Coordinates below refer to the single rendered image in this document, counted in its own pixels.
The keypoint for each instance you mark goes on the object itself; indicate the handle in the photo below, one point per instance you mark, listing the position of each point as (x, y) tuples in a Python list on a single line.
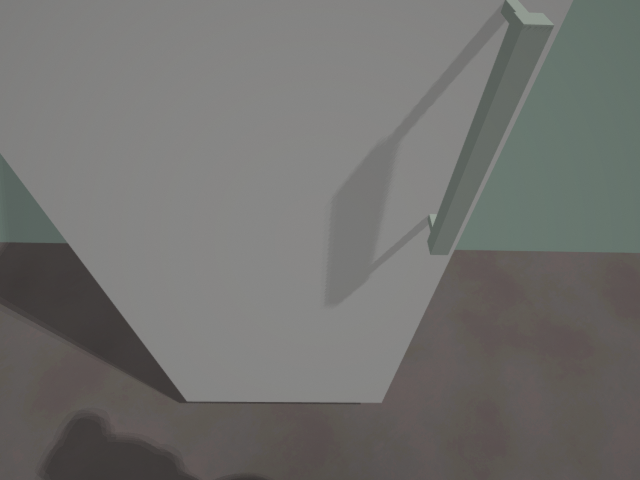
[(523, 43)]

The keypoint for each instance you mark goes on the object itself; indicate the fridge door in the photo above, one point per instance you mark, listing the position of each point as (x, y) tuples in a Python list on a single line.
[(249, 181)]

